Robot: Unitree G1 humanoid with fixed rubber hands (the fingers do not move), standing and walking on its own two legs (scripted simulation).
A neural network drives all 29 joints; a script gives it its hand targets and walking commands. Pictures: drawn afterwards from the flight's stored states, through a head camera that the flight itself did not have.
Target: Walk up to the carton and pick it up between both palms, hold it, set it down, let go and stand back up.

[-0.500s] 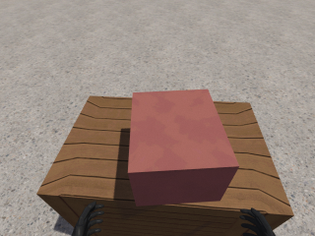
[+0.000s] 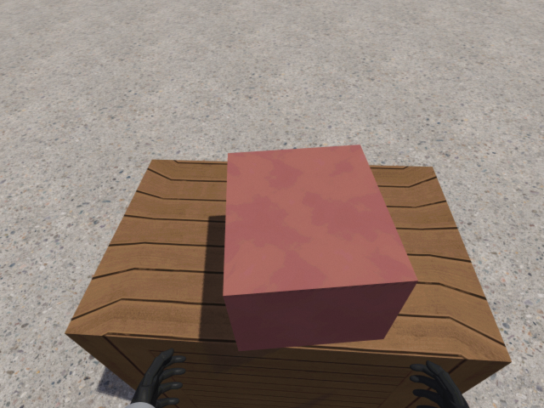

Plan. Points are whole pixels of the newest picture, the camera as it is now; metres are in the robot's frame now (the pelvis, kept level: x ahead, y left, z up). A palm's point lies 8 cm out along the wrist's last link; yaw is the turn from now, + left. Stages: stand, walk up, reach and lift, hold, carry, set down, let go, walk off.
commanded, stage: let go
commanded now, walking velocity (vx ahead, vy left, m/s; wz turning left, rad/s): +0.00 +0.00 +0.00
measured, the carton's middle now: (302, 242) +0.42 -0.01 -0.03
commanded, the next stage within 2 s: stand in 0.12 s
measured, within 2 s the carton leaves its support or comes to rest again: neither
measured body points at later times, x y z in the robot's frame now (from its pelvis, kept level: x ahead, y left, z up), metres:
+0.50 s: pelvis +0.01 +0.00 +0.00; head -0.01 +0.01 +0.45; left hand +0.09 +0.30 -0.13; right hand +0.10 -0.30 -0.12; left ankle -0.02 +0.12 -0.74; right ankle +0.00 -0.13 -0.74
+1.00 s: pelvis -0.01 +0.02 +0.00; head -0.02 +0.02 +0.45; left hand +0.06 +0.31 -0.13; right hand +0.09 -0.28 -0.13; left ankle -0.02 +0.12 -0.74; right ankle +0.00 -0.13 -0.74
